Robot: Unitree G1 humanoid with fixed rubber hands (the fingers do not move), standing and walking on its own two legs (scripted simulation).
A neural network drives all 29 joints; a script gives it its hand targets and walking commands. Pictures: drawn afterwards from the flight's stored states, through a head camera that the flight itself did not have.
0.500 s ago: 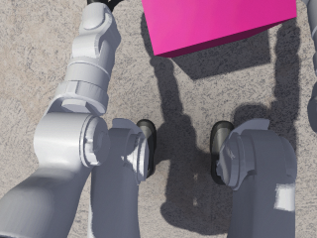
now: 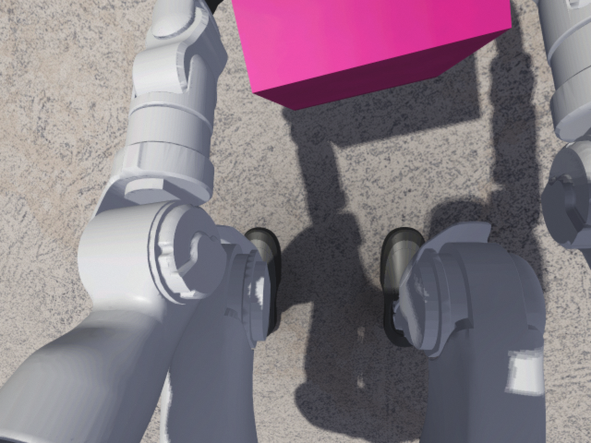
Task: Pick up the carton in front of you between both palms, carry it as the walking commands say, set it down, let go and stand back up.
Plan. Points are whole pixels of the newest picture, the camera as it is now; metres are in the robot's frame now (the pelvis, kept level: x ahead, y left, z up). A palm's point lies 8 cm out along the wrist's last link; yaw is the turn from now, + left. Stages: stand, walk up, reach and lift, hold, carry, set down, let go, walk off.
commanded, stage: reach and lift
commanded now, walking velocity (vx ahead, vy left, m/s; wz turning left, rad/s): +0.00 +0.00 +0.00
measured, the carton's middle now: out of the picture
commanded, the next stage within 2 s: none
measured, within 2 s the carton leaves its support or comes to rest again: leaves its support in 0.06 s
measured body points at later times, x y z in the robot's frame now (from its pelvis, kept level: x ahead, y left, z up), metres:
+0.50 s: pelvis -0.01 +0.03 +0.08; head +0.27 -0.05 +0.43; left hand +0.52 +0.09 +0.01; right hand +0.52 -0.22 +0.01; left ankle +0.13 +0.15 -0.33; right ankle +0.10 -0.11 -0.33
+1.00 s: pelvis +0.02 +0.02 +0.19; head +0.24 -0.04 +0.58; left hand +0.50 +0.10 +0.15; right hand +0.48 -0.20 +0.14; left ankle +0.13 +0.15 -0.33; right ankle +0.10 -0.11 -0.33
